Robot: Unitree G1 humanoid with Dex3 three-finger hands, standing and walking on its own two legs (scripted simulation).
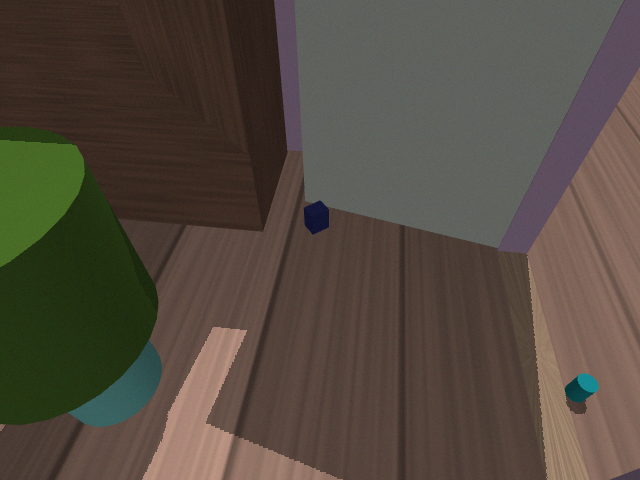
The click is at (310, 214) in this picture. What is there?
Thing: carton on end
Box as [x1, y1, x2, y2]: [304, 201, 328, 234]
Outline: 320,201 304,207 305,225 313,234 328,226 328,209
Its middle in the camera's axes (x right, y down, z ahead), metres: -0.01 -0.08 +1.69
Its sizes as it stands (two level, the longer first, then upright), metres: 0.084 0.070 0.108
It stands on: the floor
